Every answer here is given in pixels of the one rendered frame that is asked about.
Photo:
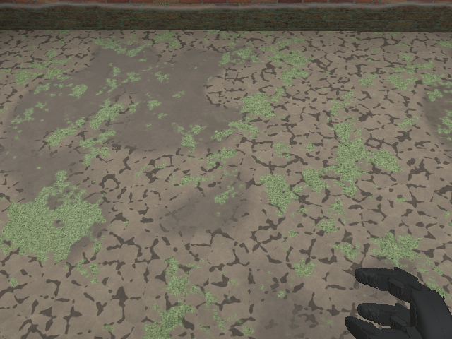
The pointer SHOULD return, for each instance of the robot right hand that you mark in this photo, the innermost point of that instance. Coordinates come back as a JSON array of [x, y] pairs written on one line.
[[427, 318]]

